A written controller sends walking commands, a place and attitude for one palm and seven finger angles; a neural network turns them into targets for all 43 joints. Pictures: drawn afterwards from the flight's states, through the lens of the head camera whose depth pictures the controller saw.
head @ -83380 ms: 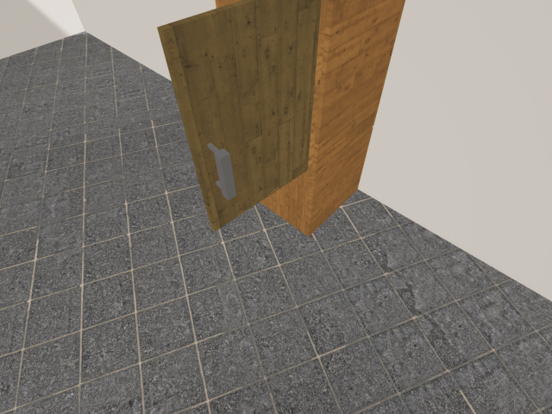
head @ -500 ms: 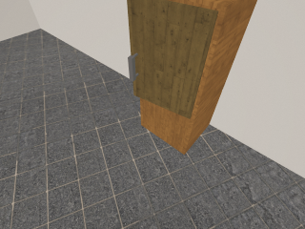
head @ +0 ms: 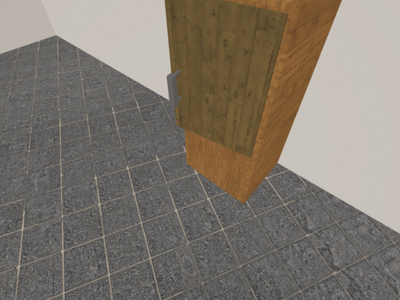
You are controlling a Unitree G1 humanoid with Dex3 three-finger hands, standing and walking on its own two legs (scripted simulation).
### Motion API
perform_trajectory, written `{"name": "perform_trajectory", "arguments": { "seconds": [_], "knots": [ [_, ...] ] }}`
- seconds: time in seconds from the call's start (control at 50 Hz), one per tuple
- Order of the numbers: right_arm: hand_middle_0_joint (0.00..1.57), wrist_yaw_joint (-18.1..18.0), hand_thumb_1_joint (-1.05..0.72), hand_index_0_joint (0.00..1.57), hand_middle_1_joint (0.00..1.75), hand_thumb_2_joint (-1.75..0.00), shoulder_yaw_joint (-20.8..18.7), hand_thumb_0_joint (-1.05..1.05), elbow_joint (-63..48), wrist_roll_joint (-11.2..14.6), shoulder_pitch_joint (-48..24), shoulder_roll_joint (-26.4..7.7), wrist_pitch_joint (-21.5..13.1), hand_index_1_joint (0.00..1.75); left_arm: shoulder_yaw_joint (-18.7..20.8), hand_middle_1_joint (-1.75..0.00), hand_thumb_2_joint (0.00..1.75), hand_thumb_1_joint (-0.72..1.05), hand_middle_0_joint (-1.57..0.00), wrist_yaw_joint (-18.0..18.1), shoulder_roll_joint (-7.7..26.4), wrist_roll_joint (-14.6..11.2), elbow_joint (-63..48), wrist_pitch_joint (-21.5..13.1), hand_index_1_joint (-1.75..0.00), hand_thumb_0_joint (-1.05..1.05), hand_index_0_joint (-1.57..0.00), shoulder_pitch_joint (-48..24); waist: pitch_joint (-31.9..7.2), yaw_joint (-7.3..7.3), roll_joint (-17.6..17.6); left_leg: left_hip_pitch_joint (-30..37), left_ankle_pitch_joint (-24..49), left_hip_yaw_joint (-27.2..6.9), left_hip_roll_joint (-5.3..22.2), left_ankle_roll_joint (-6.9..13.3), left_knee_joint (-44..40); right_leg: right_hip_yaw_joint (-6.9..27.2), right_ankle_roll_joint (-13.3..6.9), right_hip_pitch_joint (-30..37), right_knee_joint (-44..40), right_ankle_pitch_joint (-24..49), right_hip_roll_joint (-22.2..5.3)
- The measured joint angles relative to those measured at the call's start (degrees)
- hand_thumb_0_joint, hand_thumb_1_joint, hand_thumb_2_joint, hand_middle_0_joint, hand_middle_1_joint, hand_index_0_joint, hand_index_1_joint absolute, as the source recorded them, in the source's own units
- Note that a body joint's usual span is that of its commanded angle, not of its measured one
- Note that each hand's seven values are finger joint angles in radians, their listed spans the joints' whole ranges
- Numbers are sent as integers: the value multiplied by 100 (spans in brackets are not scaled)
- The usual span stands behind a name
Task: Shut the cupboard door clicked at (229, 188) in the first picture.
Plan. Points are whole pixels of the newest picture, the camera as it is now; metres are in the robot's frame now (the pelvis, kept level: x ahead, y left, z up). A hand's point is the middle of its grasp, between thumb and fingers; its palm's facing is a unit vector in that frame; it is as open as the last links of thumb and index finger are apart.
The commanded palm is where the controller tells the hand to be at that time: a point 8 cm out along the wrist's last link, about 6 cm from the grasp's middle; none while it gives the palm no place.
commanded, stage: look to check the result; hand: left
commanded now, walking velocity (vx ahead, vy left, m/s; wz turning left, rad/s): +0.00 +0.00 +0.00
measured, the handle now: (176, 88) +0.90 +0.16 -0.11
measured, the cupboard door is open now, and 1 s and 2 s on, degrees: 9 9 9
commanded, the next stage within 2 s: walk to a spot facing it in 0.04 s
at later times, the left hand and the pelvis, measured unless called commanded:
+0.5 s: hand out of the picture +0.02 +0.21 -0.19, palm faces +0.16 -0.96 -0.24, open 7.4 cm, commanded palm none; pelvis +0.00 +0.01 -0.02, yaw +9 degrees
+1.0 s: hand out of the picture -0.02 +0.21 -0.16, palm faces +0.44 -0.84 -0.32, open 7.4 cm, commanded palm none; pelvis -0.01 -0.02 -0.02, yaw +27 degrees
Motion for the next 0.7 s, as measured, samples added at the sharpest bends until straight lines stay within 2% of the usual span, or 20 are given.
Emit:
{"name": "perform_trajectory", "arguments": {
  "seconds": [0.2,0.3,0.36,0.42,0.46,0.52,0.54,0.56,0.6,0.62,0.66,0.7],
  "knots": [
    [20,-11,-91,20,30,-89,11,1,-6,-2,-1,23,2,30,-10,-30,90,90,-20,10,-58,-3,-39,-12,-30,0,-20,-58,-17,-19,-12,65,-42,-12,33,-46,-27,-8,-38,70,-37,-41,36],
    [20,-37,-91,20,30,-89,-11,1,-103,-9,122,111,78,30,36,-30,90,90,-20,87,-158,-12,-190,71,-30,0,-20,-83,1,-77,-26,-147,-152,-152,-11,-62,269,-153,-43,-97,297,-236,-17],
    [20,-25,-91,20,30,-89,-49,1,-189,-9,241,217,175,30,82,-30,90,90,-20,113,-283,-1,-368,118,-30,0,-20,-60,79,-93,5,-478,-343,-258,-26,-64,876,-327,-64,-221,625,-430,-53],
    [20,-4,-91,20,30,-89,-127,1,-284,-8,353,353,310,30,127,-30,90,90,-20,126,-402,51,-559,146,-30,0,-20,5,231,-85,-9,-1009,-1300,-212,-29,-74,2273,-545,-76,-269,946,-628,-143],
    [20,32,-91,20,30,-89,-168,1,-371,9,404,464,373,30,163,-30,90,90,-20,129,-444,89,-649,175,-30,0,-20,72,338,-88,-91,-1220,-1695,-142,-19,-90,2803,-664,-34,-292,1149,-752,-261],
    [20,104,-91,20,30,-89,-189,1,-536,5,495,610,378,30,206,-30,90,90,-20,105,-445,92,-737,225,-30,0,-20,169,439,-143,-228,-1219,-1319,27,72,-115,2475,-874,90,-396,1541,-986,-485],
    [20,132,-91,20,30,-89,-191,1,-599,-5,540,627,358,30,215,-30,90,90,-21,94,-446,83,-771,241,-30,0,-20,211,443,-156,-244,-1142,-921,58,100,-92,2142,-938,144,-482,1755,-1105,-562],
    [20,154,-91,20,30,-89,-200,1,-668,-29,592,613,323,30,226,-30,90,90,-21,82,-463,65,-813,267,-30,0,-20,258,408,-156,-204,-1139,-614,-15,96,14,1932,-986,205,-658,2058,-1234,-618],
    [20,144,-91,20,30,-89,-220,1,-721,-81,560,689,276,30,264,-30,90,90,-21,93,-421,49,-867,370,-30,0,-20,254,449,-132,-301,-1332,-709,-10,-45,149,2130,-579,293,-1154,3028,-1852,-637],
    [20,129,-91,20,30,-89,-216,1,-749,-98,560,723,258,30,291,-30,90,90,-20,99,-403,55,-879,423,-30,0,-20,236,448,-131,-320,-1377,-737,-24,-96,178,2111,-352,307,-1410,3511,-1907,-579],
    [20,88,-91,20,30,-89,-200,1,-800,-113,589,760,227,30,332,-30,90,90,-20,81,-383,64,-915,466,-30,0,-20,177,416,-141,-287,-1414,-616,-118,-181,188,1882,-61,341,-1812,4133,-1671,-482],
    [20,57,-91,20,30,-89,-186,1,-825,-118,602,759,208,30,355,-30,90,90,-20,58,-379,59,-1002,427,-30,0,-20,127,388,-132,-207,-1396,-380,-238,-233,175,1566,102,391,-2028,4243,-1440,-422]
  ]
}}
